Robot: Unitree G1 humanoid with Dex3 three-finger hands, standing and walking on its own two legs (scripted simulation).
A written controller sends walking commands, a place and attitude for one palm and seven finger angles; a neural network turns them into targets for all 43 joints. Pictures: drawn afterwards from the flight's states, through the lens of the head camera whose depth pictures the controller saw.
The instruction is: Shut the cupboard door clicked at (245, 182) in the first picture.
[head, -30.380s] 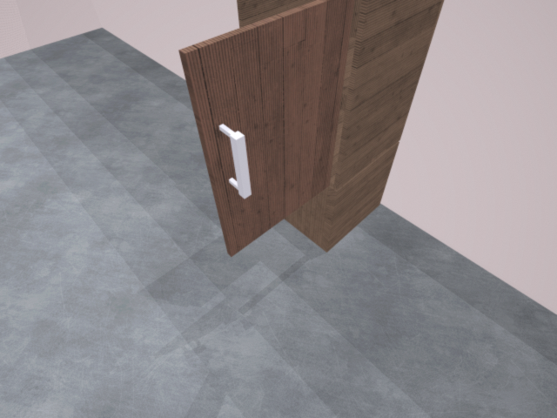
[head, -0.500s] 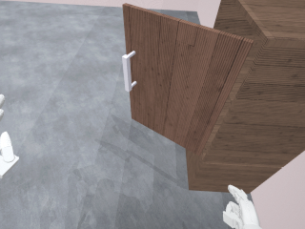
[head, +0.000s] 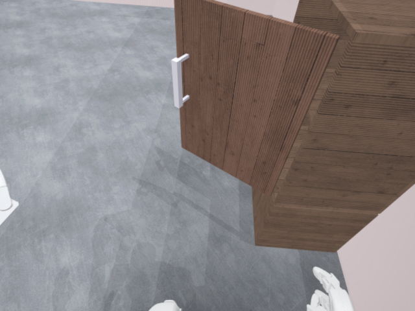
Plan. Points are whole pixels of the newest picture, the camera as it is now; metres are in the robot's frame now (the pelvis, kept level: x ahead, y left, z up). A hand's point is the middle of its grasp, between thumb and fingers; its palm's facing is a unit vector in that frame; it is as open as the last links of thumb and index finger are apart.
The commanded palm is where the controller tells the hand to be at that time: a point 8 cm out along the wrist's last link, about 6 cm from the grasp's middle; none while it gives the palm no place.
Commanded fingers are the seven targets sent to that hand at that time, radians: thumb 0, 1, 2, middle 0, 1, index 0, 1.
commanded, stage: step back with the hand held close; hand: left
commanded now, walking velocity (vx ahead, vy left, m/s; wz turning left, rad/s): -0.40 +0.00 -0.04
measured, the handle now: (181, 81) +0.75 +0.12 +0.03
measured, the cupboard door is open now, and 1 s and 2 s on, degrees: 59 59 59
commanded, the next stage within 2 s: stop stepping back and stand still in 0.52 s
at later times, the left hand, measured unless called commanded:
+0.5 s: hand out of the picture +0.10 +0.29 +0.18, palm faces +0.54 -0.73 -0.40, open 7.4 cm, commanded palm +0.07 +0.31 +0.20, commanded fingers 0.00 0.90 0.90 -0.20 -0.30 -0.20 -0.30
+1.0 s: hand out of the picture +0.02 +0.31 +0.20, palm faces +0.53 -0.79 -0.31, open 7.4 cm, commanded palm -0.03 +0.32 +0.20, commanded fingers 0.00 0.90 0.90 -0.20 -0.30 -0.20 -0.30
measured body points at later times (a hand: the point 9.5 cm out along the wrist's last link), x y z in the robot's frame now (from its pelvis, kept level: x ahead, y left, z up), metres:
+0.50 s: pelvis -0.06 +0.01 +0.00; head -0.06 +0.03 +0.45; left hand +0.07 +0.33 +0.21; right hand +0.13 -0.20 -0.07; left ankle +0.04 +0.11 -0.72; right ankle -0.14 -0.14 -0.72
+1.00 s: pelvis -0.19 +0.03 +0.01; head -0.23 +0.06 +0.46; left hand -0.02 +0.35 +0.22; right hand -0.10 -0.25 -0.07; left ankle -0.18 +0.15 -0.71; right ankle -0.18 -0.09 -0.72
